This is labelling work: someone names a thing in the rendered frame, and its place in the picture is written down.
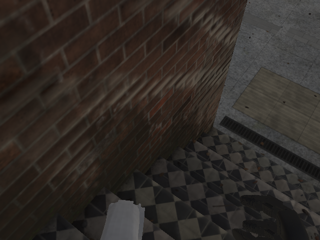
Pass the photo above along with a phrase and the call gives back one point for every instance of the stairs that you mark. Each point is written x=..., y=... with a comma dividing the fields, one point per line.
x=195, y=195

